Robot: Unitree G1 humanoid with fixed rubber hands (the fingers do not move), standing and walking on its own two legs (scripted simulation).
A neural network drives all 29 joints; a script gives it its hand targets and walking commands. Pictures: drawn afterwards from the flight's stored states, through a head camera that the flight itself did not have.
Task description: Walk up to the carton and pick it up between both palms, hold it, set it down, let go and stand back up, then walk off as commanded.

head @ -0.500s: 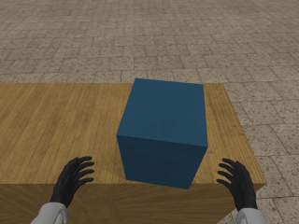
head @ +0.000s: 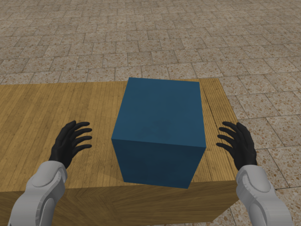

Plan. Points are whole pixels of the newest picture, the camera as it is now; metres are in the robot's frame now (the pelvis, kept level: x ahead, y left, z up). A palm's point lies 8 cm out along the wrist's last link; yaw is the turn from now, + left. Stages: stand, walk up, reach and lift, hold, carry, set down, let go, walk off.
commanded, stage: reach and lift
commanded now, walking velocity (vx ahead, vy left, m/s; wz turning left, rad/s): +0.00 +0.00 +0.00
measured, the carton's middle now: (159, 134) +0.37 +0.00 +0.02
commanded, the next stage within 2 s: none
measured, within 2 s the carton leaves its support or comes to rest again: neither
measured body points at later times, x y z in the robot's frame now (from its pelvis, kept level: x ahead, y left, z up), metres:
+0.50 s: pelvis -0.01 +0.00 +0.00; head +0.01 +0.01 +0.45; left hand +0.36 +0.21 +0.15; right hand +0.34 -0.20 +0.13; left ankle +0.01 +0.14 -0.75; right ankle -0.01 -0.14 -0.75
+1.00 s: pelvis -0.01 +0.00 +0.00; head +0.01 +0.01 +0.45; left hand +0.43 +0.21 +0.19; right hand +0.42 -0.20 +0.18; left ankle +0.01 +0.14 -0.75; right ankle -0.01 -0.14 -0.75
